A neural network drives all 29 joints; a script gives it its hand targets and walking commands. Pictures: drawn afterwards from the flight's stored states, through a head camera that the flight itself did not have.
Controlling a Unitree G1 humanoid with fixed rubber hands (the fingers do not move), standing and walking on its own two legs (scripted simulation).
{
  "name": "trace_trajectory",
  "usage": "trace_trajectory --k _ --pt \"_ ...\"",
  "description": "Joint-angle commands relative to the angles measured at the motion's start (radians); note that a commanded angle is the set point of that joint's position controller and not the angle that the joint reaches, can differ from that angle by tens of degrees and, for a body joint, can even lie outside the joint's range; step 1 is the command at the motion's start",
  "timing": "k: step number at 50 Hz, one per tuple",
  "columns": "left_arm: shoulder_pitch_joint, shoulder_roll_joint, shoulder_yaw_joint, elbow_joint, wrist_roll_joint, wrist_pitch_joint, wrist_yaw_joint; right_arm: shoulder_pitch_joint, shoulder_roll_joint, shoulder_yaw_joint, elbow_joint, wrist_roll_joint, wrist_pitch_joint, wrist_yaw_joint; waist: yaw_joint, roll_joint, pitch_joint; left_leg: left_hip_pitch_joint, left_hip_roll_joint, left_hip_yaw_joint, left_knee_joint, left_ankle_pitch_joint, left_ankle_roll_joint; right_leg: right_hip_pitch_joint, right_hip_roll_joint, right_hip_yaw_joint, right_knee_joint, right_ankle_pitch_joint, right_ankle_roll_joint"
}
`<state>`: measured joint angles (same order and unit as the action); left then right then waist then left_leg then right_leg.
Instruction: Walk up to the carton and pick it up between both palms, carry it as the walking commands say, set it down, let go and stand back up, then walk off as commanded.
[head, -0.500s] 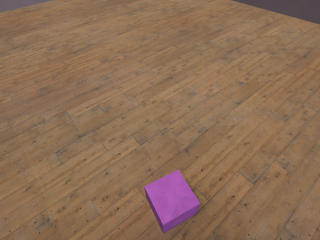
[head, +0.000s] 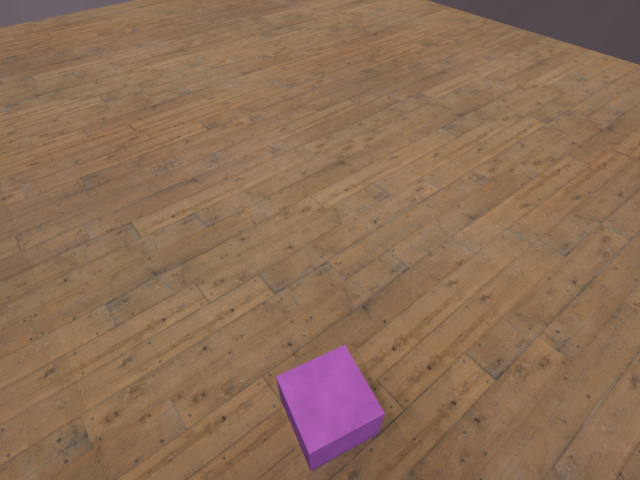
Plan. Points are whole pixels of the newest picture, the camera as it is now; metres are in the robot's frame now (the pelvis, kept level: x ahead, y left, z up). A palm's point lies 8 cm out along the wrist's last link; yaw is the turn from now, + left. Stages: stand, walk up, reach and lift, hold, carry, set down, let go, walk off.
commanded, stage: walk up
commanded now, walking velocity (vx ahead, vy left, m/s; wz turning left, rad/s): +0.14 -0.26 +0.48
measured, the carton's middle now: (328, 405) +0.48 +0.01 -0.69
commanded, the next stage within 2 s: none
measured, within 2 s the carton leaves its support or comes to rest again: neither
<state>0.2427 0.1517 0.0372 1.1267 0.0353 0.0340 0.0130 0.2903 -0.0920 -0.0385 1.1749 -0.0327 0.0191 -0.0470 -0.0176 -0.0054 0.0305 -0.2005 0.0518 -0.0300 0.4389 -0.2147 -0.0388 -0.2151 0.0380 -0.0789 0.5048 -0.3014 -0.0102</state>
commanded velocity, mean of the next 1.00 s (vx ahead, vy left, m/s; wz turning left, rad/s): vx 0.08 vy -0.10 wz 0.34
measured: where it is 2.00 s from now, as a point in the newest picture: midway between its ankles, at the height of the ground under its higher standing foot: outside the picture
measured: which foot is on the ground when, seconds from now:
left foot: down 0.00-0.22, up 0.24-0.50, down 0.52-0.82, up 0.84-1.00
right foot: up 0.00-0.20, down 0.22-0.52, up 0.54-0.82, down 0.84-1.00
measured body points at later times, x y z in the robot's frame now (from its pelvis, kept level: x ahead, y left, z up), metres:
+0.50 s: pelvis +0.05 -0.13 -0.01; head +0.08 -0.09 +0.44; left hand -0.04 +0.07 -0.18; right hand +0.21 -0.35 -0.14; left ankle +0.06 -0.06 -0.73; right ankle +0.03 -0.22 -0.74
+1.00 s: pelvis +0.12 -0.16 +0.00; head +0.15 -0.18 +0.44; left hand +0.00 +0.06 -0.14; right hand +0.28 -0.37 -0.16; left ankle +0.07 -0.05 -0.66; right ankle +0.21 -0.29 -0.74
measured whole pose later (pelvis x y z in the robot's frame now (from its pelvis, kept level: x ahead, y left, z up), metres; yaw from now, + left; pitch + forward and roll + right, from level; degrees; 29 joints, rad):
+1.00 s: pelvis +0.12 -0.16 +0.00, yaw +23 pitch +0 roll +2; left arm 0.33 0.19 0.03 1.05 0.04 0.01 0.06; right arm 0.18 -0.25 -0.07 0.99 -0.03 0.10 0.03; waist 0.06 0.03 0.05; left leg -0.52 0.01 0.03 1.11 -0.38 -0.04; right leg -0.28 -0.17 -0.15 0.52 -0.22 0.05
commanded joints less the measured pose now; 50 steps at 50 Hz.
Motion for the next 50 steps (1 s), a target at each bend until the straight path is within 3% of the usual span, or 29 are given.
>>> trace_trajectory --k 1,6,9,10,11,12,13,15,18,20,24,25,26,27,28,31,32,34,36,38,39,40,41,42,43,44,46,48,50 --pt "0.003 0.136 0.05 -0.138 0.007 0.005 -0.019 0.072 -0.329 -0.096 -0.07 -0.013 0.009 -0.039 -0.001 0.196 0.103 -0.107 0.406 -0.538 -0.32 -0.422 0.241 -0.31 -0.132 0.127 0.485 -0.056 0.071" --pt "0.027 0.086 0.034 -0.164 -0.01 0.001 -0.031 0.03 -0.282 -0.086 -0.098 -0.006 0.012 -0.022 0.022 0.253 0.052 -0.224 0.181 -0.27 -0.219 -0.256 0.124 -0.074 -0.047 0.013 0.148 -0.135 0.083" --pt "0.169 0.11 0.034 -0.11 -0.008 -0.009 -0.012 -0.013 -0.289 -0.079 -0.128 0.012 0.011 -0.013 0.1 0.214 -0.005 -0.32 0.093 -0.175 -0.033 -0.229 0.072 0.193 -0.054 -0.045 -0.172 0.034 0.088" --pt "0.218 0.173 0.045 -0.111 -0.004 -0.014 -0.005 0.012 -0.239 -0.066 -0.132 0.006 0.008 -0.011 0.11 0.002 -0.051 -0.39 -0.009 -0.074 0.188 -0.25 0.056 0.276 -0.171 0.059 -0.29 -0.032 0.072" --pt "0.25 0.266 0.062 -0.116 0.004 -0.012 0.0 0.013 -0.159 -0.048 -0.172 0.006 0.003 -0.013 0.134 -0.278 -0.06 -0.55 -0.12 0.089 0.463 -0.386 0.009 0.286 -0.4 0.288 -0.335 -0.04 0.009" --pt "0.181 0.298 0.06 -0.152 0.004 -0.009 0.003 -0.022 -0.171 -0.055 -0.188 0.001 -0.001 -0.013 0.128 -0.335 -0.061 -0.551 -0.014 0.076 0.613 -0.445 0.01 0.191 -0.455 0.272 -0.32 -0.075 -0.09" --pt "0.116 0.244 0.045 -0.178 0.007 -0.013 0.004 -0.034 -0.205 -0.058 -0.192 -0.002 0.006 -0.006 0.089 -0.24 -0.025 -0.531 0.006 0.062 0.683 -0.403 0.009 0.093 -0.419 0.258 -0.28 -0.022 -0.129" --pt "0.046 0.16 0.02 -0.178 0.006 -0.018 0.008 -0.041 -0.183 -0.052 -0.182 0.013 0.011 0.015 0.039 -0.108 0.012 -0.462 0.016 0.08 0.69 -0.317 0.017 0.055 -0.326 0.113 -0.232 0.164 -0.122" --pt "0.08 0.158 0.018 -0.159 0.0 -0.029 0.023 -0.051 -0.129 -0.033 -0.195 0.012 0.017 0.03 0.031 -0.183 -0.003 -0.407 0.005 0.116 0.562 -0.269 0.022 0.099 -0.304 0.021 -0.183 0.438 -0.13" --pt "0.109 0.17 0.018 -0.131 0.002 -0.033 0.03 -0.083 -0.112 -0.021 -0.212 0.015 0.009 0.025 0.036 -0.151 -0.004 -0.327 -0.018 0.132 0.398 -0.264 0.045 0.123 -0.311 0.033 -0.136 0.553 -0.142" --pt "0.123 0.166 0.011 -0.087 -0.004 -0.035 0.022 0.039 -0.147 -0.029 -0.172 0.017 -0.001 0.007 -0.038 -0.037 -0.083 0.049 -0.033 0.152 0.024 0.018 0.049 0.027 -0.27 -0.045 -0.003 0.434 -0.082" --pt "0.146 0.114 0.003 -0.088 -0.006 -0.042 0.019 0.101 -0.218 -0.051 -0.149 0.009 -0.003 0.007 -0.076 0.108 -0.108 0.239 0.088 -0.006 -0.025 0.013 0.086 -0.147 -0.213 -0.096 0.136 0.287 -0.033" --pt "0.153 0.059 -0.005 -0.102 -0.01 -0.045 0.017 0.135 -0.31 -0.07 -0.174 -0.007 -0.006 0.002 -0.093 0.369 -0.078 0.321 0.389 -0.438 -0.175 0.052 0.173 -0.4 -0.104 -0.093 0.329 -0.223 0.034" --pt "0.134 0.103 0.006 -0.11 -0.005 -0.022 0.011 0.149 -0.341 -0.077 -0.182 0.013 0.004 -0.009 -0.081 0.261 -0.036 0.198 0.488 -0.498 -0.196 -0.014 0.267 -0.378 -0.117 0.052 0.467 -0.287 0.049" --pt "0.095 0.137 0.011 -0.103 -0.016 -0.019 0.012 0.073 -0.294 -0.067 -0.19 0.025 0.003 -0.013 -0.072 0.184 -0.001 0.153 0.464 -0.454 -0.219 0.031 0.308 -0.381 -0.132 0.053 0.541 -0.223 0.051" --pt "0.058 0.083 -0.004 -0.077 -0.013 -0.022 0.007 -0.096 -0.196 -0.028 -0.217 0.01 -0.023 -0.001 -0.004 0.166 0.088 -0.066 0.275 -0.197 -0.248 0.023 0.231 -0.262 -0.17 0.083 0.504 -0.058 0.063" --pt "0.063 0.097 -0.005 -0.097 -0.015 -0.03 0.003 -0.141 -0.204 -0.03 -0.222 0.014 -0.015 0.005 0.033 0.262 0.093 -0.139 0.176 -0.075 -0.203 0.165 0.232 -0.194 -0.142 0.04 0.495 -0.067 0.062" --pt "0.135 0.118 -0.005 -0.07 -0.019 -0.028 0.019 -0.149 -0.221 -0.036 -0.2 0.011 -0.01 0.015 0.056 0.255 0.074 -0.116 0.102 0.046 -0.116 0.341 0.204 -0.129 -0.128 -0.013 0.34 -0.075 0.072" --pt "0.119 0.106 -0.006 -0.056 -0.013 -0.024 0.026 -0.091 -0.211 -0.044 -0.186 0.017 -0.003 0.013 0.026 0.124 0.017 -0.045 0.109 0.023 -0.089 0.261 0.182 -0.112 -0.099 -0.08 0.223 -0.019 0.076" --pt "0.191 0.107 -0.001 -0.05 -0.017 -0.015 0.045 -0.138 -0.236 -0.048 -0.213 0.022 0.016 0.022 0.074 0.099 -0.027 -0.125 0.056 0.063 0.015 0.043 0.16 0.045 -0.089 -0.157 0.051 0.115 0.086" --pt "0.236 0.097 0.0 -0.017 -0.011 -0.019 0.049 -0.13 -0.202 -0.043 -0.211 0.028 0.022 0.025 0.098 0.002 -0.026 -0.203 0.029 0.068 0.048 -0.088 0.132 0.137 -0.099 -0.173 -0.023 0.154 0.095" --pt "0.292 0.143 0.009 -0.012 -0.002 -0.023 0.056 -0.14 -0.172 -0.031 -0.239 0.024 0.02 0.024 0.128 -0.107 -0.033 -0.305 -0.003 0.086 0.164 -0.152 0.112 0.212 -0.181 -0.082 -0.075 0.131 0.075" --pt "0.356 0.261 0.032 -0.023 0.003 -0.028 0.062 -0.137 -0.13 -0.021 -0.272 0.015 0.024 0.034 0.173 -0.326 -0.045 -0.456 -0.085 0.157 0.449 -0.337 0.072 0.233 -0.456 0.264 -0.232 -0.112 0.007" --pt "0.297 0.313 0.025 -0.062 0.014 -0.03 0.073 -0.157 -0.142 -0.029 -0.29 0.002 0.042 0.034 0.153 -0.231 0.062 -0.469 -0.035 0.054 0.62 -0.376 0.046 0.025 -0.641 0.477 -0.336 -0.156 -0.075" --pt "0.221 0.32 0.037 -0.091 0.004 -0.026 0.075 -0.161 -0.169 -0.032 -0.288 -0.007 0.044 0.044 0.148 -0.246 0.091 -0.471 -0.016 0.03 0.684 -0.338 0.019 -0.01 -0.648 0.464 -0.372 -0.148 -0.178" --pt "0.214 0.311 0.047 -0.095 0.01 -0.028 0.077 -0.191 -0.203 -0.044 -0.294 -0.01 0.052 0.06 0.133 -0.2 0.123 -0.499 0.004 -0.001 0.758 -0.284 0.005 -0.046 -0.647 0.476 -0.364 -0.044 -0.167" --pt "0.043 0.243 0.031 -0.136 0.004 -0.041 0.064 -0.114 -0.212 -0.048 -0.254 0.006 0.054 0.074 0.035 -0.208 0.046 -0.365 0.033 -0.047 0.757 -0.158 -0.008 -0.104 -0.513 0.233 -0.3 0.072 -0.103" --pt "0.041 0.243 0.035 -0.141 0.003 -0.043 0.054 -0.09 -0.2 -0.041 -0.243 0.007 0.063 0.085 0.023 -0.208 -0.007 -0.315 0.006 -0.009 0.684 -0.121 -0.005 -0.076 -0.444 0.096 -0.244 0.197 -0.048" --pt "0.063 0.254 0.037 -0.132 0.002 -0.05 0.048 -0.095 -0.198 -0.033 -0.245 0.018 0.064 0.083 0.029 -0.243 -0.064 -0.274 0.001 0.029 0.586 -0.126 -0.013 -0.019 -0.426 0.034 -0.204 0.288 -0.059"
